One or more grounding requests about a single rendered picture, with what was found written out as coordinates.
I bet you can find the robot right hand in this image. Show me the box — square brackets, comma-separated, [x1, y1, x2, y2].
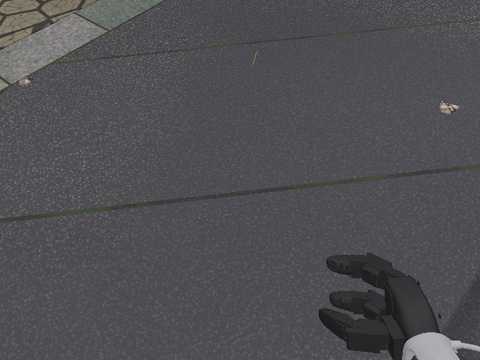
[319, 253, 441, 360]

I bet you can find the robot right forearm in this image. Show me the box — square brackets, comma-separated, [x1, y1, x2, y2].
[402, 332, 466, 360]

